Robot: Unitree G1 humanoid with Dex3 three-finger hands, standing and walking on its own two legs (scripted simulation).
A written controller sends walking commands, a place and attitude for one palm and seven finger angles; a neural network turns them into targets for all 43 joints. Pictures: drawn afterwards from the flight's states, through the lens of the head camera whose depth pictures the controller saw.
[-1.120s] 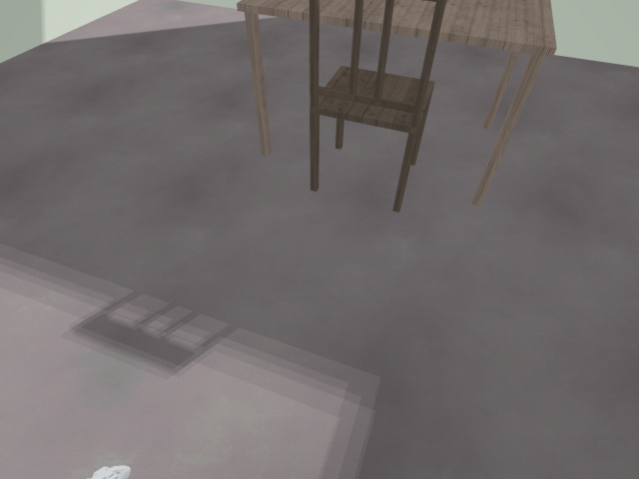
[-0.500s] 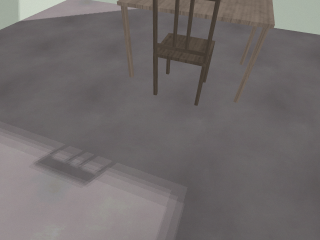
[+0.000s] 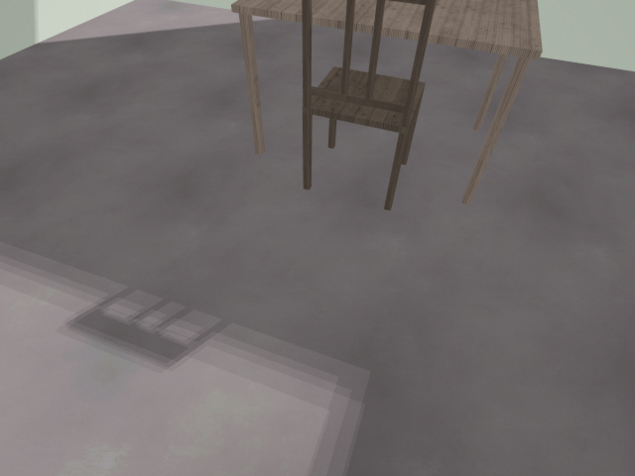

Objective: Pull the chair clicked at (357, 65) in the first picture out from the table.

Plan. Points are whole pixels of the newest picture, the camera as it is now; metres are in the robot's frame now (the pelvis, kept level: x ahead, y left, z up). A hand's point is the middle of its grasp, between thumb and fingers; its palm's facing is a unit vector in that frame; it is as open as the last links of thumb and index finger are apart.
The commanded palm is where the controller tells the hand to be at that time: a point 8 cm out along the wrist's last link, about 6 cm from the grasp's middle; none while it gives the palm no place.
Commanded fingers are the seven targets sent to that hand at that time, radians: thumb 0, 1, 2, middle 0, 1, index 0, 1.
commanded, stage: look at it before walking up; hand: left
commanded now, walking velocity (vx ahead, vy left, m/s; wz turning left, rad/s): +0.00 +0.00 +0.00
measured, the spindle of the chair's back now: (347, 48) +1.48 -0.02 -0.08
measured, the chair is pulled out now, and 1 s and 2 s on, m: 0.00 0.00 0.00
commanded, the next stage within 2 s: walk to a spot facing it in 0.32 s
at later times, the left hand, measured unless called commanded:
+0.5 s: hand out of the picture +0.07 +0.24 -0.16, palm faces -0.02 -0.95 -0.32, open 7.4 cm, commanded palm none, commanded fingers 0.00 0.90 0.90 -0.20 -0.30 -0.20 -0.30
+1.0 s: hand (206, 437) +0.21 +0.19 -0.19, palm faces -0.09 -0.98 -0.15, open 7.3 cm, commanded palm none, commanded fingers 0.00 0.90 0.90 -0.20 -0.30 -0.20 -0.30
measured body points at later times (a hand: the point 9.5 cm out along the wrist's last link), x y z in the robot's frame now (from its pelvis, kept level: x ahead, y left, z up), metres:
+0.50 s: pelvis +0.01 +0.00 +0.00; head +0.01 +0.00 +0.45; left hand +0.07 +0.29 -0.14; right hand +0.08 -0.29 -0.13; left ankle +0.00 +0.13 -0.74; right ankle +0.00 -0.12 -0.74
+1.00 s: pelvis +0.15 +0.01 -0.01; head +0.19 +0.02 +0.44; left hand +0.22 +0.24 -0.17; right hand -0.01 -0.17 -0.14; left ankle +0.00 +0.13 -0.74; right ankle +0.24 -0.13 -0.71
